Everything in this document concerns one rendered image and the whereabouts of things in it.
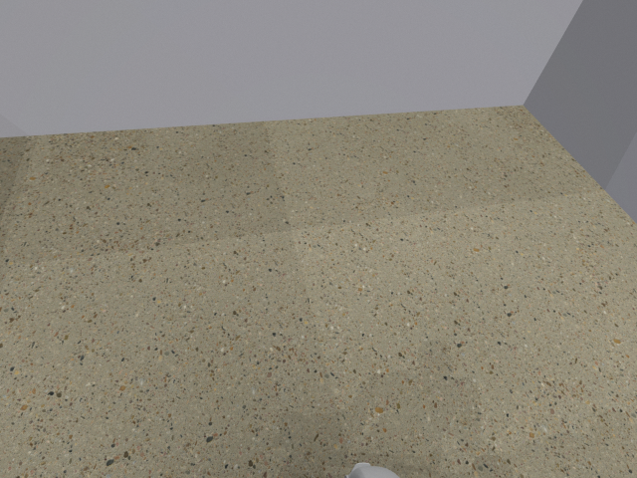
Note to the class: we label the robot right shin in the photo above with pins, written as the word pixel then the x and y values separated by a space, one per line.
pixel 359 465

